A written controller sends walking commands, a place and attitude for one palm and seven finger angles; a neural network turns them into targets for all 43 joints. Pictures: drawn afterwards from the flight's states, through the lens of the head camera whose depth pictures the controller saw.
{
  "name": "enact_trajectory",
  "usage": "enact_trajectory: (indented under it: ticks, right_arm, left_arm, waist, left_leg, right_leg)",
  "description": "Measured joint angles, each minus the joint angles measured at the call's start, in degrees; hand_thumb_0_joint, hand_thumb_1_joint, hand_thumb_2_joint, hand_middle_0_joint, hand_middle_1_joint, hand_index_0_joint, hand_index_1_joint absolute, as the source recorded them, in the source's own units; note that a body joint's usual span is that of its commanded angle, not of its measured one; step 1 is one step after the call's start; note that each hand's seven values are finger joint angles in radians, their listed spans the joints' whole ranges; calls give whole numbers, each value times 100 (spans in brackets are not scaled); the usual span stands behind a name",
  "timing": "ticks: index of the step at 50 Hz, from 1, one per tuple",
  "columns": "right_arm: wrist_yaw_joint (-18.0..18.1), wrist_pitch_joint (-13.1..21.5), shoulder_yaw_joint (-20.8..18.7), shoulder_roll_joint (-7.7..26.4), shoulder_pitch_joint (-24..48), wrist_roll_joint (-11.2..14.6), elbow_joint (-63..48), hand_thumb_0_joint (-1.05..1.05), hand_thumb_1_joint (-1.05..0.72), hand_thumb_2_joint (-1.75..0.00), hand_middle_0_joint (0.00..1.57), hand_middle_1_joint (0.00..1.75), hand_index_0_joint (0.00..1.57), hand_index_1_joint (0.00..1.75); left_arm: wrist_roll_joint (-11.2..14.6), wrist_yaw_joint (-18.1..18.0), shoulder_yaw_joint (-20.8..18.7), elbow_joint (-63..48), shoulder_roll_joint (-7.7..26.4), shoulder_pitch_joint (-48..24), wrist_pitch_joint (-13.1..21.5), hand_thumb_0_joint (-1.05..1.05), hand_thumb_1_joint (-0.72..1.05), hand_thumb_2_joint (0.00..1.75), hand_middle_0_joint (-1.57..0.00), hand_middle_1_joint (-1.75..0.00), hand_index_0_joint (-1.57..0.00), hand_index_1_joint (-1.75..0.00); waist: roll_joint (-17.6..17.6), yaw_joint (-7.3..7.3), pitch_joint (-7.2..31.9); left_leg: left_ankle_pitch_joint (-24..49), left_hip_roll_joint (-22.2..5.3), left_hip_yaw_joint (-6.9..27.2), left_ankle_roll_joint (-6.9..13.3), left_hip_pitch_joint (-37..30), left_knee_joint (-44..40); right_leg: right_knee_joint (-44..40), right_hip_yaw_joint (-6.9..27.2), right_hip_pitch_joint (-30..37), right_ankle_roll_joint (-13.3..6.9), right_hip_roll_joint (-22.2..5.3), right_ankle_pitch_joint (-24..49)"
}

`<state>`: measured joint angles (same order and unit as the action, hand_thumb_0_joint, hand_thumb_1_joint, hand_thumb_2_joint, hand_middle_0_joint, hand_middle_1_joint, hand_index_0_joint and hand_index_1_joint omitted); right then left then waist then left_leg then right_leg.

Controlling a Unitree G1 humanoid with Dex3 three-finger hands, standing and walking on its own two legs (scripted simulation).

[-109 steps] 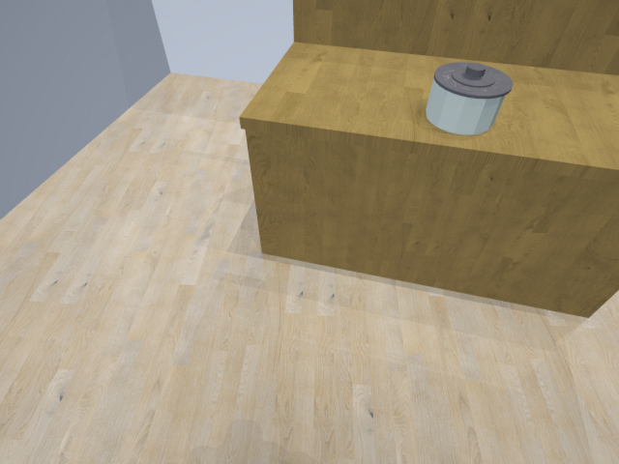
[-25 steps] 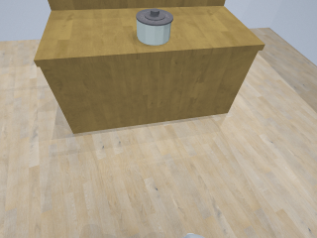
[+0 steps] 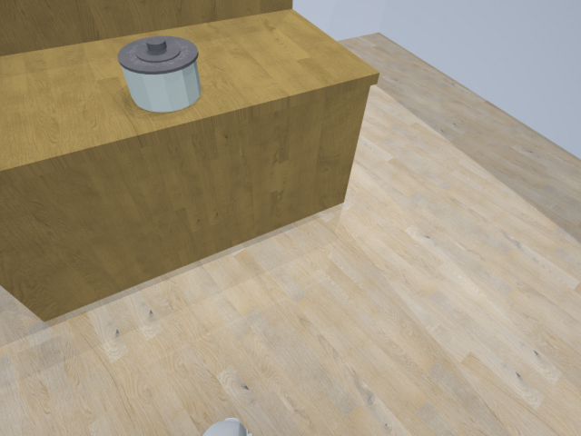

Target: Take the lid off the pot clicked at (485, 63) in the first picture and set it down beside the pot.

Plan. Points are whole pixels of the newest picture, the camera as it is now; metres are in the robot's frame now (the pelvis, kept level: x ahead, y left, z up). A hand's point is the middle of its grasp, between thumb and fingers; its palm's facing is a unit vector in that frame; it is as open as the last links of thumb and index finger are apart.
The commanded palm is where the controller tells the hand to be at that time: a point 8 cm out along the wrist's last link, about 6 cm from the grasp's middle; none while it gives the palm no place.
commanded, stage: walk to a spot facing it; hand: left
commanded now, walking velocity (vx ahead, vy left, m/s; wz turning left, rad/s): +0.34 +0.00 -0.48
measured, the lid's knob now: (156, 44) +0.99 +0.45 +0.05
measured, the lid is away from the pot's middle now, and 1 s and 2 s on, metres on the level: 0.00 0.00 0.00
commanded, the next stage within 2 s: turn to face it in 0.76 s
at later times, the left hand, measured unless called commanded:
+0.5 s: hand (220, 310) +0.36 +0.17 -0.17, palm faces -0.33 -0.93 -0.15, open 7.4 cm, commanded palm none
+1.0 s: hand (270, 241) +0.53 +0.09 -0.16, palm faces -0.43 -0.87 -0.25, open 7.4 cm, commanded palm none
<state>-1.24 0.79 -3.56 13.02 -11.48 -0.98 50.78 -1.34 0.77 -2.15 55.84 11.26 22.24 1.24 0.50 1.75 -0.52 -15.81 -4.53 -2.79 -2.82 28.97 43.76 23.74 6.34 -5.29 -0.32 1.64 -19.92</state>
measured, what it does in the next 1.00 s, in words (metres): walks ahead, turning right: left foot, then right foot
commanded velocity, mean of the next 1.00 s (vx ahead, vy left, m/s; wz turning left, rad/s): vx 0.24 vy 0.00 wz -0.38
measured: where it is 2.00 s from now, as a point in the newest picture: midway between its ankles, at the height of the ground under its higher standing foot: (324, 366)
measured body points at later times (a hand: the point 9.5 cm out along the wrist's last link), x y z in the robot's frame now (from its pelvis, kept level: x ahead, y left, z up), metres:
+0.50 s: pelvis +0.20 +0.03 +0.00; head +0.25 +0.03 +0.44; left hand +0.38 +0.22 -0.16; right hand +0.05 -0.15 -0.14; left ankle +0.09 +0.13 -0.74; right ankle +0.29 -0.12 -0.68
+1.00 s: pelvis +0.41 -0.07 +0.00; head +0.43 -0.09 +0.45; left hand +0.55 +0.13 -0.14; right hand +0.43 -0.35 -0.13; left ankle +0.57 +0.03 -0.68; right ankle +0.34 -0.11 -0.74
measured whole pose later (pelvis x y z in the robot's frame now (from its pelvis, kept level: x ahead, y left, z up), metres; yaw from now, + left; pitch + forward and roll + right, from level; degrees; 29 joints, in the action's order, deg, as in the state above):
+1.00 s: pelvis +0.41 -0.07 +0.00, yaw -31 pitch +1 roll +0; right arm 0.4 1.4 -2.5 10.7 -4.0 -1.0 50.3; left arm -0.8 -0.8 -2.8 56.3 10.5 18.0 3.0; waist -1.4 1.3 -1.7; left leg -13.0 -7.6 -1.3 -3.3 35.5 53.9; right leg 25.3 -0.5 -10.0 -5.5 5.1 -16.3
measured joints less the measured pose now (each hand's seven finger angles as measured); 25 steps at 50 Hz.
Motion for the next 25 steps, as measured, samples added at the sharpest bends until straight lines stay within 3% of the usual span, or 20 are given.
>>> enact_trajectory:
  ticks: [3, 5, 8, 10, 18, 22, 25]
  right_arm:
    - [33, 180, 87, -78, 32, 4, -102, 0, -91, -90, 20, 30, 20, 30]
    - [88, 294, 159, -201, 73, -41, -105, 0, -91, -90, 20, 30, 20, 30]
    - [140, 333, 253, -386, -168, -61, -39, 0, -91, -90, 20, 30, 21, 30]
    - [184, 368, 275, -482, -413, -40, 101, 0, -91, -90, 20, 30, 21, 30]
    - [315, 399, 197, -486, -1209, 49, 705, 0, -93, -90, 20, 30, 21, 30]
    - [303, 375, 221, -521, -1492, 25, 883, 0, -92, -90, 20, 30, 20, 30]
    - [292, 353, 239, -555, -1654, -9, 966, 0, -91, -90, 20, 30, 20, 30]
  left_arm:
    - [24, -11, -71, 51, 68, 91, -35, 0, 90, 90, -21, -30, -20, -30]
    - [58, -6, -152, 166, 158, -3, -128, 0, 90, 90, -21, -30, -20, -30]
    - [20, 35, -238, 225, 295, -172, -187, 1, 90, 90, -20, -30, -20, -30]
    - [-12, 80, -280, 144, 358, -338, -200, 1, 90, 90, -20, -30, -20, -30]
    - [-47, 127, -300, -248, 252, -914, -319, 0, 91, 90, -20, -30, -19, -30]
    - [-47, 175, -232, -265, 123, -1177, -381, 0, 91, 90, -20, -30, -19, -30]
    - [-26, 208, -168, -270, 21, -1403, -382, 0, 91, 90, -20, -30, -19, -30]
  waist:
    - [84, 47, 29]
    - [215, 7, -21]
    - [308, -67, 35]
    - [323, -74, 62]
    - [258, -109, -20]
    - [181, -254, -196]
    - [116, -412, -358]
  left_leg:
    - [138, 144, -64, 106, -580, -933]
    - [5, 149, -265, 349, -622, -593]
    - [-188, 107, -532, 487, -1107, -851]
    - [-123, 106, -668, 474, -1503, -1287]
    - [-231, 235, -1314, 469, -2585, -2313]
    - [-490, 246, -1581, 400, -3004, -2464]
    - [-744, 209, -1760, 293, -3298, -2479]
  right_leg:
    - [604, 190, -52, 38, -1, -499]
    - [2214, 125, -613, -81, 11, -844]
    - [4186, -283, -1531, -141, -53, -328]
    - [4690, -531, -2020, -99, -195, 178]
    - [4526, -734, -3331, 106, -556, 1243]
    - [3591, -1028, -3397, 95, -639, 1348]
    - [2687, -1254, -3228, -27, -580, 1210]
